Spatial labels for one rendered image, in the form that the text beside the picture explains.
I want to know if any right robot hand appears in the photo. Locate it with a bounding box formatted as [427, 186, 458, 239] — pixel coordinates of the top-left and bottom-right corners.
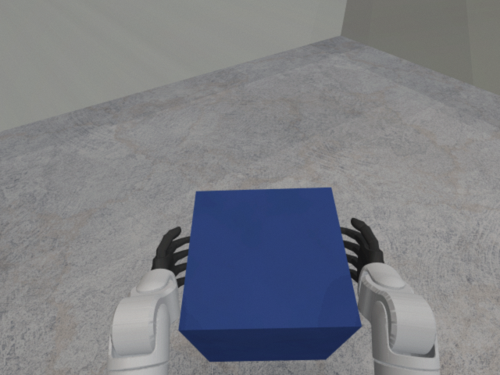
[341, 218, 385, 283]

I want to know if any carton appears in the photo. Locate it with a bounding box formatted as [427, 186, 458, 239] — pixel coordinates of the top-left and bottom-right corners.
[179, 187, 362, 362]

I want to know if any robot right forearm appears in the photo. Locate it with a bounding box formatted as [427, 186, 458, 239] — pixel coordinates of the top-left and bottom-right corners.
[357, 262, 440, 375]

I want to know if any left robot hand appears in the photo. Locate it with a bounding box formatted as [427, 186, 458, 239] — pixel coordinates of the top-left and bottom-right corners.
[151, 227, 190, 288]

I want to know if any robot left forearm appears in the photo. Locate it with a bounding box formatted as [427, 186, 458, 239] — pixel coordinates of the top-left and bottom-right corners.
[106, 269, 180, 375]

